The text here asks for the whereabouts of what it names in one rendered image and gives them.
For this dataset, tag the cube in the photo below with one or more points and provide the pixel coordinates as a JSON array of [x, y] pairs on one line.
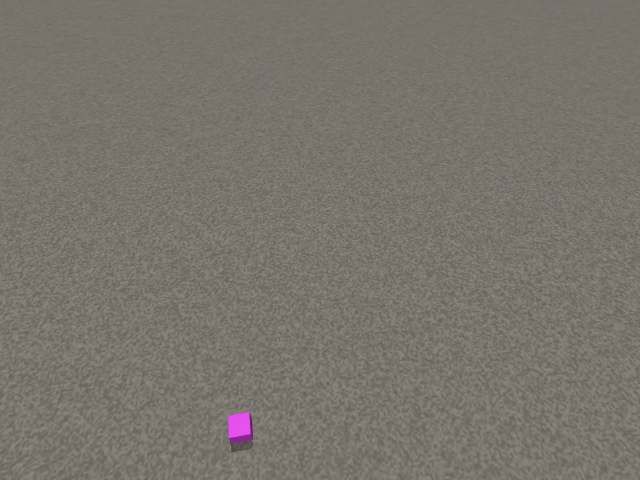
[[240, 427]]

